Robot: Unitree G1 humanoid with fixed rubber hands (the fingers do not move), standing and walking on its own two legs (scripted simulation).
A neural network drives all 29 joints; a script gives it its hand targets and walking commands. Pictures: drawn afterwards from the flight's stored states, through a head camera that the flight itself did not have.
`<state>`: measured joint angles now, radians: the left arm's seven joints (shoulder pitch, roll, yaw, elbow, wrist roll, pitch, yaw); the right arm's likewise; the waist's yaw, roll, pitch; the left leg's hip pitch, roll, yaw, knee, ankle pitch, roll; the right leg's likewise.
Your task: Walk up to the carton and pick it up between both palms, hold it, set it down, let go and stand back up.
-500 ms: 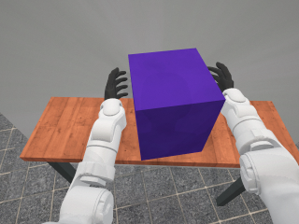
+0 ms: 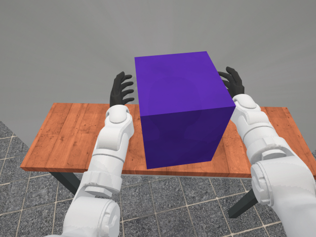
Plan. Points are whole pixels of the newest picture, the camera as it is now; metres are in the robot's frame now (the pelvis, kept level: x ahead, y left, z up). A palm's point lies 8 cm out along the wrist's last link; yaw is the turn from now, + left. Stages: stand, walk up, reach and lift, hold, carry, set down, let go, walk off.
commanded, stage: reach and lift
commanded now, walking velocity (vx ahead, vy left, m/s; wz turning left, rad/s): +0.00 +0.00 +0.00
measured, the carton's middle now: (175, 112) +0.43 +0.03 +0.06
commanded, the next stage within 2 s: none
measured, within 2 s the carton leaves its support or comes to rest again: leaves its support in 0.88 s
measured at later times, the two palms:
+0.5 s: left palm (118, 104) +0.37 +0.17 +0.13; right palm (232, 97) +0.45 -0.11 +0.12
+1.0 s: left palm (122, 95) +0.37 +0.16 +0.17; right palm (242, 97) +0.43 -0.13 +0.15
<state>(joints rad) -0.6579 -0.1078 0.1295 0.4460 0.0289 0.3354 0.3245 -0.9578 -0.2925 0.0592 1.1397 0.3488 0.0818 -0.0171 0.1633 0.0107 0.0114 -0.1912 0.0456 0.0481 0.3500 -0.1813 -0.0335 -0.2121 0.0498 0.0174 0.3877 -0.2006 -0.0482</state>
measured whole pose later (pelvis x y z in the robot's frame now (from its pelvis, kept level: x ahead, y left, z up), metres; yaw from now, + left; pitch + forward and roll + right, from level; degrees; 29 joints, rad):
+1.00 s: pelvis +0.00 +0.00 +0.00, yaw +0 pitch +2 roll +1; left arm -0.65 -0.10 0.16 0.42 0.13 0.43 0.25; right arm -0.85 -0.23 0.06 0.95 0.35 0.19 -0.11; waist 0.11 0.01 -0.10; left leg -0.19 0.05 0.05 0.35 -0.18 -0.03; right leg -0.21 0.05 0.02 0.38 -0.20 -0.05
